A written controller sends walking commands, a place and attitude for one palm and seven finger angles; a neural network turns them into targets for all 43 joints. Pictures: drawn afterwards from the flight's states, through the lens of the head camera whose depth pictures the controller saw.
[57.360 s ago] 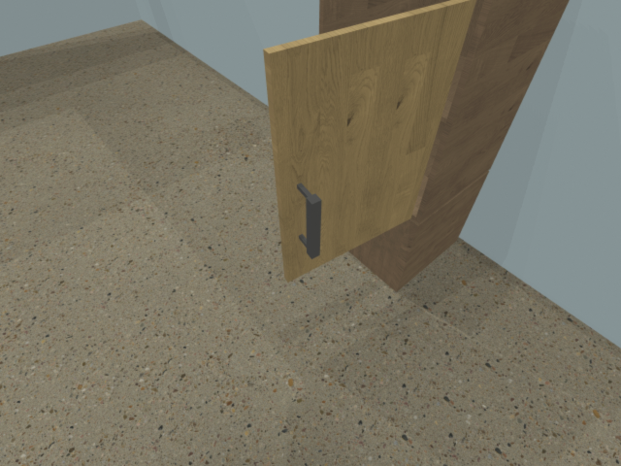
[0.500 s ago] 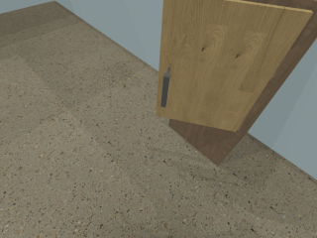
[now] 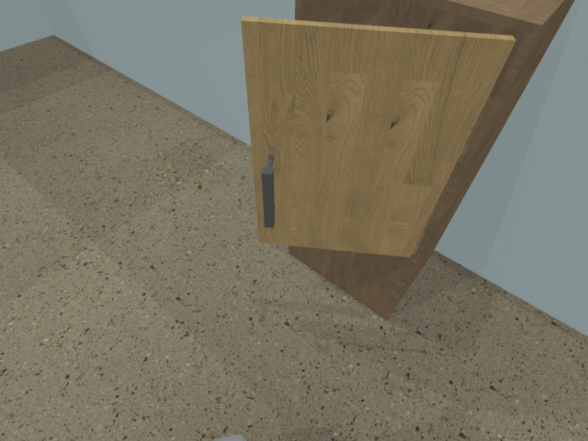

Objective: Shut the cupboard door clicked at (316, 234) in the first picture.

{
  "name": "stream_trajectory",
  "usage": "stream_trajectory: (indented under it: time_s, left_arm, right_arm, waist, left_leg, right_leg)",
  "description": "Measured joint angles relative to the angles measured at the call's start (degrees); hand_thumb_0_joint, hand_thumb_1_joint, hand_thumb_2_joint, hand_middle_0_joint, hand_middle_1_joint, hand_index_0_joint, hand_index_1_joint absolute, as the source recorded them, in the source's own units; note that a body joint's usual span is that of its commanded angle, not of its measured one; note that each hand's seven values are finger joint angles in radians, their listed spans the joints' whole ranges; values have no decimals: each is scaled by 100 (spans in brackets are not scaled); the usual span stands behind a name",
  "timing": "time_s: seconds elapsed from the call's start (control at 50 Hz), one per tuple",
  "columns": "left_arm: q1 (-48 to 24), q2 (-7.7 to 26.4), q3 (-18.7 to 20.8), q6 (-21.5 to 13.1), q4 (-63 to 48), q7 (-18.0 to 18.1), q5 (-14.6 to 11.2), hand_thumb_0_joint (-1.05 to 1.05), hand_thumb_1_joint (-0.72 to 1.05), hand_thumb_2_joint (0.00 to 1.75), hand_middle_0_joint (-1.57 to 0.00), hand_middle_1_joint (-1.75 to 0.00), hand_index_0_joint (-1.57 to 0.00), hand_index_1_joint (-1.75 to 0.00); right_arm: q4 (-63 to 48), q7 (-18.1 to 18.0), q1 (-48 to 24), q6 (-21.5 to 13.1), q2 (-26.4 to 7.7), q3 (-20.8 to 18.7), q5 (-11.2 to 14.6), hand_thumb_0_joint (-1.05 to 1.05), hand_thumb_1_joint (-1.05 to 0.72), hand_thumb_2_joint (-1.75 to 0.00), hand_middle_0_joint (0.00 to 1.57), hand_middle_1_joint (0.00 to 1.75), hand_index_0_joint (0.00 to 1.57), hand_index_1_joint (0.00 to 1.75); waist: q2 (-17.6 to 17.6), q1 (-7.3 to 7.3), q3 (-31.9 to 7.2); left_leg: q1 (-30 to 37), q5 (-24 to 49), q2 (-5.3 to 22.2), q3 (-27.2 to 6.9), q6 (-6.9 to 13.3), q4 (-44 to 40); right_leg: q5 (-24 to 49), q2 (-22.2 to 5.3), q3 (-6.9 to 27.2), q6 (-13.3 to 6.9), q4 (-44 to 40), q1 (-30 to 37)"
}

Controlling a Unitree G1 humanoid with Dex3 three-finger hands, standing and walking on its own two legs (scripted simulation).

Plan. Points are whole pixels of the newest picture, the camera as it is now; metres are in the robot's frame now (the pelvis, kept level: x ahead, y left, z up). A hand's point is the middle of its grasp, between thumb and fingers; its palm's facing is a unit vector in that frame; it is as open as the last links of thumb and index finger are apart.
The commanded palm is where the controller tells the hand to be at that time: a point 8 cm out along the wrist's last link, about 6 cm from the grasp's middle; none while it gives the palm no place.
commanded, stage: take the last steps up to it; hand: left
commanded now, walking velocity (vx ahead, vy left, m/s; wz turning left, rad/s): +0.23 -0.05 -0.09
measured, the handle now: (270, 192) +0.64 +0.09 -0.11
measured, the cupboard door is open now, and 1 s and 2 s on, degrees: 33 33 33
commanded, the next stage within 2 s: come to a stop and stand still in 0.28 s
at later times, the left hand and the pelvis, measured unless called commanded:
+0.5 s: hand (219, 374) +0.25 +0.14 -0.17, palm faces -0.08 -0.98 -0.21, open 7.3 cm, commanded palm none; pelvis +0.15 -0.03 -0.01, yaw -3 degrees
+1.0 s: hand (159, 408) +0.20 +0.24 -0.19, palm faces +0.02 -0.98 -0.21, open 7.3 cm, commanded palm none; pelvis +0.16 +0.03 +0.00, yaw -2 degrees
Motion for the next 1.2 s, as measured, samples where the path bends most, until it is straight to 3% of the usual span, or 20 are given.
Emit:
stream_trajectory:
  time_s: [0.06, 0.12, 0.16, 0.2, 0.24, 0.32, 0.4, 0.44, 0.5, 0.54, 0.68, 0.74, 0.78, 0.8, 0.82, 0.88, 0.96, 1.06, 1.2]
  left_arm:
    - [131, 6, 21, 25, 149, -16, -34, 0, 91, 90, -20, -30, -20, -30]
    - [125, 58, 39, 149, 274, -28, -44, 0, 91, 90, -20, -30, -20, -30]
    - [17, 97, 49, 208, 317, -55, -13, 0, 91, 90, -20, -30, -20, -30]
    - [-145, 130, 73, 205, 275, -85, 2, 0, 91, 90, -20, -30, -20, -30]
    - [-314, 138, 86, 186, 173, -95, -6, 0, 91, 90, -20, -30, -20, -30]
    - [-628, 129, 80, 144, -29, -86, -22, 0, 91, 90, -20, -30, -20, -30]
    - [-874, 113, 67, 91, -138, -79, -18, 0, 91, 90, -20, -30, -20, -30]
    - [-914, 137, 49, 5, -181, -62, -19, 0, 91, 90, -20, -30, -20, -30]
    - [-1043, -29, -37, -125, -71, 52, -42, 0, 91, 90, -20, -30, -20, -30]
    - [-1114, -117, -104, -134, -40, 119, -42, 0, 91, 90, -20, -30, -20, -30]
    - [-1271, -162, -3, 48, -198, 267, -8, -2, 93, 90, -20, -30, -20, -30]
    - [-1216, -31, 43, 149, -244, 255, 20, -1, 93, 90, -20, -30, -20, -30]
    - [-1143, 82, 76, 208, -251, 247, 23, -1, 92, 90, -20, -30, -20, -30]
    - [-1078, 128, 86, 243, -265, 246, 8, -1, 92, 90, -20, -30, -20, -30]
    - [-1033, 175, 94, 289, -273, 246, -16, -1, 92, 90, -20, -30, -20, -30]
    - [-925, 364, 129, 424, -287, 268, -30, 0, 92, 90, -20, -30, -20, -30]
    - [-733, 505, 162, 425, -223, 204, -40, 0, 91, 90, -20, -30, -20, -30]
    - [-429, 523, 151, 465, -90, 130, -38, 0, 91, 90, -20, -30, -20, -30]
    - [-320, 362, 90, 516, 75, 72, -22, 0, 91, 90, -20, -30, -20, -30]
  right_arm:
    - [-50, -8, 2, -162, 46, 48, -3, 1, -90, -90, 20, 30, 19, 30]
    - [-58, -75, -17, -318, 169, 113, -73, 1, -90, -90, 20, 30, 20, 30]
    - [-63, -129, 81, -344, 258, 162, -73, 0, -90, -90, 20, 30, 20, 30]
    - [0, -169, 220, -359, 342, 204, -65, 0, -90, -90, 20, 30, 20, 30]
    - [112, -185, 363, -358, 407, 237, -55, 0, -90, -90, 20, 30, 20, 30]
    - [358, -165, 601, -298, 506, 237, -52, 0, -90, -90, 20, 30, 20, 30]
    - [555, -133, 743, -206, 547, 176, -47, 1, -90, -90, 21, 30, 20, 30]
    - [627, -128, 837, -170, 567, 160, -8, 1, -90, -90, 21, 30, 20, 30]
    - [737, -152, 714, -52, 450, 136, 79, 1, -90, -90, 21, 30, 20, 30]
    - [729, -193, 550, 21, 413, 121, 134, 1, -90, -90, 21, 30, 20, 30]
    - [333, -209, -218, 214, 222, -19, 129, 1, -90, -90, 20, 30, 19, 30]
    - [75, -167, -540, 220, 122, -66, 110, 1, -91, -90, 20, 30, 19, 30]
    - [-90, -142, -675, 169, 86, -74, 99, 0, -91, -90, 20, 30, 19, 30]
    - [-176, -124, -687, 120, 51, -60, 88, 0, -91, -90, 20, 30, 19, 30]
    - [-235, -117, -693, 66, 30, -54, 63, 0, -91, -90, 20, 30, 19, 30]
    - [-323, -155, -762, 32, 119, 53, -9, 0, -91, -90, 20, 30, 19, 30]
    - [-350, -240, -750, -3, 257, 202, -8, 0, -90, -90, 20, 30, 20, 30]
    - [-235, -256, -653, -26, 405, 266, 24, 0, -90, -90, 21, 30, 20, 30]
    - [66, -251, -328, -14, 371, 133, 21, 0, -92, -90, 21, 30, 20, 30]
  waist:
    - [-85, 28, 12]
    - [-273, 15, 50]
    - [-314, -21, 50]
    - [-314, -32, 67]
    - [-263, -28, 85]
    - [-135, -80, 120]
    - [-30, -188, 188]
    - [-73, -201, 183]
    - [185, -246, 248]
    - [197, -256, 288]
    - [-25, -4, 471]
    - [-89, 40, 495]
    - [-149, 49, 483]
    - [-133, 55, 442]
    - [-130, 54, 404]
    - [-285, 129, 404]
    - [-319, 183, 344]
    - [-240, 175, 219]
    - [-137, -4, 109]
  left_leg:
    - [436, 536, -31, 48, 69, -1120]
    - [530, 496, -71, 230, 362, -944]
    - [739, 419, -81, 310, 381, -1146]
    - [1002, 537, -103, 341, 332, -1535]
    - [1250, 641, -107, 350, 331, -1907]
    - [1624, 671, -73, 338, 264, -2324]
    - [1836, 363, 17, 336, 112, -2176]
    - [1858, 47, 30, 354, 3, -1834]
    - [1626, -627, 133, 83, -19, -1095]
    - [1341, -935, 18, -87, -17, -561]
    - [307, -855, -399, -282, -64, 600]
    - [175, -519, -408, -293, -64, 324]
    - [342, 1, -374, -283, -40, -344]
    - [507, 527, -305, -297, 3, -850]
    - [538, 641, -290, -278, 229, -974]
    - [517, 480, -342, -176, 547, -879]
    - [680, 794, -354, -136, 581, -1446]
    - [817, 1119, -299, -77, 631, -1982]
    - [822, 1418, -267, -51, 602, -2339]
  right_leg:
    - [-349, 17, 26, 73, 343, 49]
    - [-960, -22, 150, -102, 2092, -624]
    - [-801, -51, 106, -133, 3233, -1207]
    - [-471, -141, 29, -90, 3681, -1644]
    - [-210, -232, -22, -34, 3579, -1924]
    - [94, -380, -101, 32, 2584, -2062]
    - [373, -380, -222, 43, 1451, -1768]
    - [877, -358, -239, 27, 784, -1418]
    - [440, -212, -363, 25, 875, -1268]
    - [380, -212, -417, -6, 808, -1165]
    - [497, -381, -449, 65, 488, -898]
    - [495, -423, -453, 161, 515, -895]
    - [414, -455, -443, 247, 685, -947]
    - [330, -438, -448, 294, 845, -1009]
    - [105, -435, -448, 296, 1085, -1107]
    - [-990, -205, 102, 194, 2433, -1523]
    - [-750, 34, 427, 239, 3563, -1797]
    - [-585, -10, 416, 300, 3374, -1574]
    - [-641, -160, 324, 228, 2494, -1145]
